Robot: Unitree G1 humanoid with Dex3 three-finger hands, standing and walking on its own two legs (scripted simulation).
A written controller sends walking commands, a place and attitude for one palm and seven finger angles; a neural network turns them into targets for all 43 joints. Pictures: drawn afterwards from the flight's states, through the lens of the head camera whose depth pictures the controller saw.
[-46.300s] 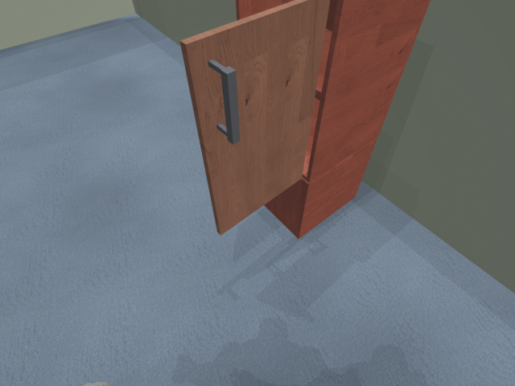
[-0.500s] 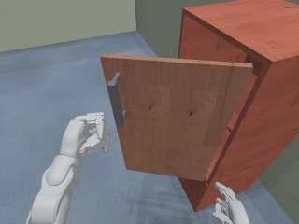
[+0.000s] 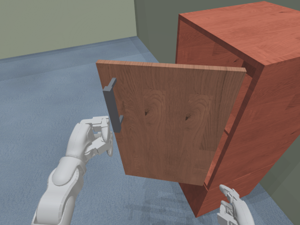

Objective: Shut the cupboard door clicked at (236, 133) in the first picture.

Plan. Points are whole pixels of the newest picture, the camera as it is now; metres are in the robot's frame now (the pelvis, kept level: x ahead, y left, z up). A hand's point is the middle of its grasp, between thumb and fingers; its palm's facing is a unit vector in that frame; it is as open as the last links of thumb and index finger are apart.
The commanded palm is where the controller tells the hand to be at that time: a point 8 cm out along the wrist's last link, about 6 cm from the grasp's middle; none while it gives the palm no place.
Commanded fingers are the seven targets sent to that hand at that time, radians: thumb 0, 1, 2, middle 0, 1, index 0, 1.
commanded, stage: bring the fist close to the handle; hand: left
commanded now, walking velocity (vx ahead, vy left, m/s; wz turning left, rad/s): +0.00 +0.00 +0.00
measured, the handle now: (115, 106) +0.40 +0.13 +0.14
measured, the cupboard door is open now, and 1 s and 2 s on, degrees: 60 51 39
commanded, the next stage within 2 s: push the door shut along its arc in 0.06 s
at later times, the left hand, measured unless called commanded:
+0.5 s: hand (121, 126) +0.31 +0.10 +0.15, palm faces -0.17 -0.98 -0.05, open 3.1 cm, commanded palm +0.30 +0.15 +0.14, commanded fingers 0.00 0.90 0.90 -1.30 -1.50 -1.30 -1.50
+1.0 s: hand (125, 111) +0.37 +0.10 +0.14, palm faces -0.26 -0.96 -0.06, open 3.1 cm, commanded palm +0.37 +0.13 +0.14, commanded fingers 0.00 0.90 0.90 -1.30 -1.50 -1.30 -1.50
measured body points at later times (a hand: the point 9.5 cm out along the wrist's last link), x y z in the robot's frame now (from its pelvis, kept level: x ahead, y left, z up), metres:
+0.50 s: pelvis -0.01 -0.02 +0.00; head -0.02 -0.05 +0.45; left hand +0.31 +0.15 +0.15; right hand +0.17 -0.25 -0.09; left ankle -0.01 +0.08 -0.73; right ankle -0.02 -0.08 -0.73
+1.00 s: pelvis -0.01 -0.01 +0.00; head +0.00 -0.03 +0.45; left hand +0.38 +0.15 +0.15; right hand +0.15 -0.24 -0.10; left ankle -0.01 +0.08 -0.73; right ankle -0.02 -0.08 -0.73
